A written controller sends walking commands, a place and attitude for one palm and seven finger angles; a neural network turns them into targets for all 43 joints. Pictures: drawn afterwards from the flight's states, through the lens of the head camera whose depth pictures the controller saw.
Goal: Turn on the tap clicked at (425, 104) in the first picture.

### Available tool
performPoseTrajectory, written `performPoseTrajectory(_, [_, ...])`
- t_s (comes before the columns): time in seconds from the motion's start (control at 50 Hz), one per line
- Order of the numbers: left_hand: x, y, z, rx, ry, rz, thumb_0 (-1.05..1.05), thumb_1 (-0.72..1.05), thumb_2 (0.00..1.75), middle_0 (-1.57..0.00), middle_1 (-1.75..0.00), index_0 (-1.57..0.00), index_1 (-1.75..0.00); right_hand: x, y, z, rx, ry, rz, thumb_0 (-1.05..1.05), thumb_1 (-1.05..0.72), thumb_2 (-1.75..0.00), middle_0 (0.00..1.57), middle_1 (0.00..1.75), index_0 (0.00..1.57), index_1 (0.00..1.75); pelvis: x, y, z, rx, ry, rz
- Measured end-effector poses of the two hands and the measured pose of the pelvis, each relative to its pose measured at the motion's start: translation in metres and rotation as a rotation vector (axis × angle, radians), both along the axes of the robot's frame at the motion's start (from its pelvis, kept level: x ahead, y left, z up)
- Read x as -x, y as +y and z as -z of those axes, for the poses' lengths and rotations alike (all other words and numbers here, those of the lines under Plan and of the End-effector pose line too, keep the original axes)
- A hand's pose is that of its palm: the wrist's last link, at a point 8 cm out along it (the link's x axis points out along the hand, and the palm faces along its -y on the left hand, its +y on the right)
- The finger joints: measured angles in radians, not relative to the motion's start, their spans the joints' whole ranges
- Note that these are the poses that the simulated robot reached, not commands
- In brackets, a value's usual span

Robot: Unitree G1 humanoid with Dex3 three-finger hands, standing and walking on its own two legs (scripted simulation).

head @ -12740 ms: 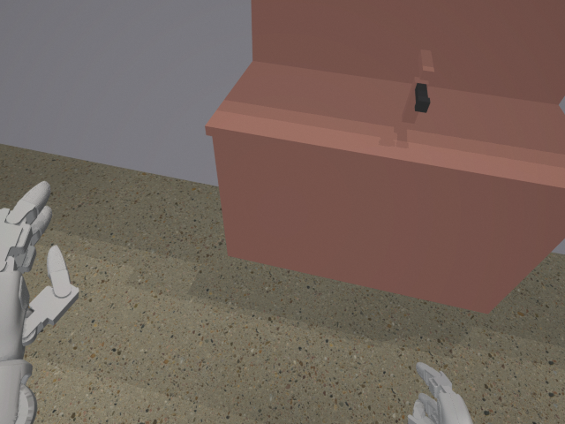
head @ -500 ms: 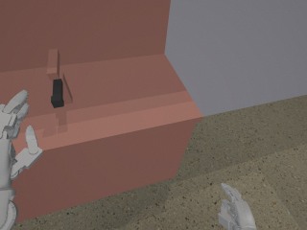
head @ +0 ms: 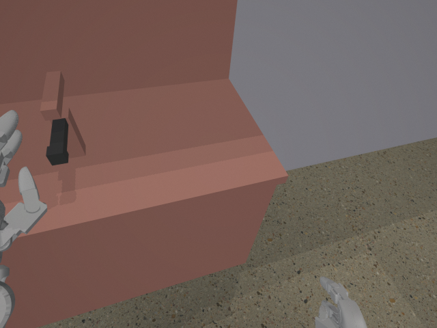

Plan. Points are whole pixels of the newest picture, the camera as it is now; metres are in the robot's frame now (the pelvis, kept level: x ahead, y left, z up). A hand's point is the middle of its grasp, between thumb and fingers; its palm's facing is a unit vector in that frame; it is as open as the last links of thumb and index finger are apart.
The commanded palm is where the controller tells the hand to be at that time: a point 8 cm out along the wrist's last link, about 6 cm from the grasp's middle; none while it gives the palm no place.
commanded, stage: shuffle to correct the standing spot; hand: left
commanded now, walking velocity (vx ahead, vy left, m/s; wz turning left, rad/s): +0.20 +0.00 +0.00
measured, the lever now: (57, 154) +0.39 +0.34 +0.08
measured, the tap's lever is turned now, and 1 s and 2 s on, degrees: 0 0 0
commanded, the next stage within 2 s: come to a stop and stand still in 0.04 s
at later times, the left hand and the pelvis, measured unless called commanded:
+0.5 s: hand (62, 173) +0.26 +0.23 +0.19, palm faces +0.48 -0.82 -0.32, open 7.4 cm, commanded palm +0.21 +0.27 +0.20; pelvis +0.07 -0.02 +0.01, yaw +3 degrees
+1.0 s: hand (63, 140) +0.33 +0.26 +0.19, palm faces +0.42 -0.83 -0.36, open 7.4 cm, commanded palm +0.26 +0.30 +0.20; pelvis +0.11 +0.01 +0.03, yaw +2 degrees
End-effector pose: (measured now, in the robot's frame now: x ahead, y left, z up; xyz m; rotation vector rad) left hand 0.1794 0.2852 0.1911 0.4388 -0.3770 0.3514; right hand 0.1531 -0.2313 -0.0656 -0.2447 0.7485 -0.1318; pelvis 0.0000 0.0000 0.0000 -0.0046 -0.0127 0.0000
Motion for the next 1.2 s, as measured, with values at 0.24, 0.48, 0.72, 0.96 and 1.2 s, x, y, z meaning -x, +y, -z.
performPoseTrajectory(0.24, [-0.047,-0.022,-0.019,-0.148,0.062,0.013,0.02,0.89,0.90,-0.21,-0.30,-0.21,-0.30,-0.028,-0.005,0.017,-0.072,0.054,-0.005,0.01,-0.90,-0.89,0.20,0.30,0.21,0.30,-0.053,-0.019,-0.002,0.002,-0.024,-0.054])
performPoseTrajectory(0.48, [-0.039,-0.015,-0.012,0.018,0.006,-0.085,0.01,0.89,0.90,-0.21,-0.30,-0.21,-0.30,-0.099,-0.009,-0.020,0.019,-0.070,-0.096,0.01,-0.91,-0.89,0.20,0.30,0.20,0.29,-0.065,-0.020,-0.011,-0.011,-0.053,-0.043])
performPoseTrajectory(0.72, [-0.058,0.017,-0.017,0.009,0.020,-0.148,0.01,0.89,0.90,-0.21,-0.30,-0.21,-0.30,-0.120,0.028,-0.030,-0.040,-0.128,-0.123,0.01,-0.91,-0.89,0.20,0.30,0.20,0.30,-0.084,-0.001,-0.018,-0.006,-0.038,-0.049])
performPoseTrajectory(0.96, [-0.100,0.015,-0.006,0.052,0.111,-0.081,0.02,0.89,0.90,-0.21,-0.30,-0.21,-0.30,-0.121,0.032,-0.019,-0.037,-0.022,-0.077,0.01,-0.90,-0.89,0.20,0.30,0.21,0.30,-0.111,0.009,-0.025,0.008,0.000,-0.036])
performPoseTrajectory(1.2, [-0.102,0.016,-0.013,0.021,0.115,-0.066,0.02,0.89,0.90,-0.21,-0.30,-0.21,-0.30,-0.144,0.020,-0.030,-0.005,-0.076,-0.039,0.01,-0.91,-0.89,0.20,0.30,0.21,0.30,-0.121,0.010,-0.025,0.007,0.010,-0.032])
